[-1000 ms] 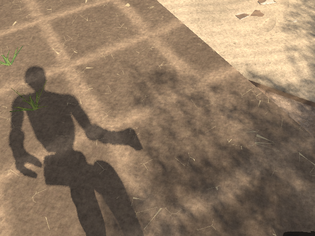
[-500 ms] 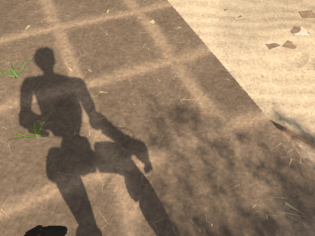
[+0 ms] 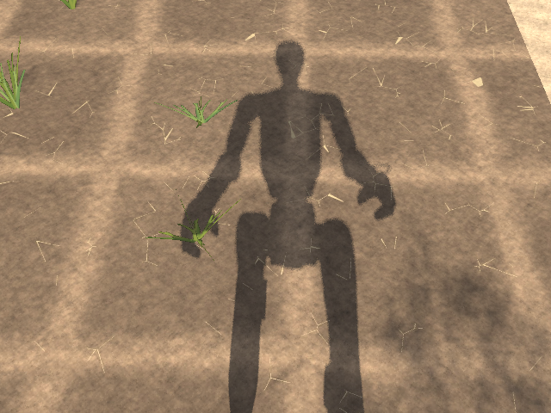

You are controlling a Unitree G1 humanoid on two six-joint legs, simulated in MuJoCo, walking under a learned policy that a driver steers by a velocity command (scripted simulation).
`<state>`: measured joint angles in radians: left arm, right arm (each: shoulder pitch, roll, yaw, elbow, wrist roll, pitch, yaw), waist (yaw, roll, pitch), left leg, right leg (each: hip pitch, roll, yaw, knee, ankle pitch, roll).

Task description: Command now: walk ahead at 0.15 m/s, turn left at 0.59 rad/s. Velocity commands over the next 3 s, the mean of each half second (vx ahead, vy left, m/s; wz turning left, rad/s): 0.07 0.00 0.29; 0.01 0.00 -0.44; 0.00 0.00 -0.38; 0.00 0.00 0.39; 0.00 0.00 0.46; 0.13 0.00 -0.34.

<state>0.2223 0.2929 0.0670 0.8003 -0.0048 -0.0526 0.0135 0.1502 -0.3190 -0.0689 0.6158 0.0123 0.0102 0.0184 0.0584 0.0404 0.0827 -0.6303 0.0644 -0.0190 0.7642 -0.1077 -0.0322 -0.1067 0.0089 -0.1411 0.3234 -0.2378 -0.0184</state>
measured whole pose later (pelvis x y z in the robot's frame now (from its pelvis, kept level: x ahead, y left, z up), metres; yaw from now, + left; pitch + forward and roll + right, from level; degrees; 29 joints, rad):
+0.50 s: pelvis +0.11 +0.01 -0.01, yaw +6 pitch +0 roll +1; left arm 0.21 0.27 0.03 0.81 0.01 0.02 0.01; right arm 0.13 -0.23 -0.02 0.67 -0.03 0.01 0.00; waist 0.02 0.00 0.02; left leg -0.34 -0.05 0.00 0.56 -0.22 0.02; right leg -0.32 -0.05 0.03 0.61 -0.30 0.03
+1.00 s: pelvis +0.12 -0.03 -0.02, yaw -10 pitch +2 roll +1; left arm 0.14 0.30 0.08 0.65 -0.02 0.06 -0.02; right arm 0.16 -0.30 -0.09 0.70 0.00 0.02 -0.03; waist -0.01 0.02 0.05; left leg -0.30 0.13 0.17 0.63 -0.34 -0.05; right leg -0.33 -0.02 -0.03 0.61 -0.30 -0.02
